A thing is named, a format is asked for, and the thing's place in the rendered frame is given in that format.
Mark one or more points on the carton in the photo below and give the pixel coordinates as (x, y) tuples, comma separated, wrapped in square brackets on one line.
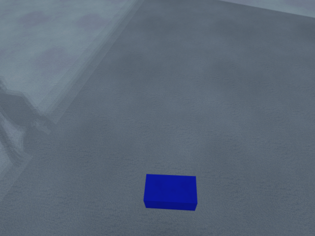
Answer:
[(170, 192)]

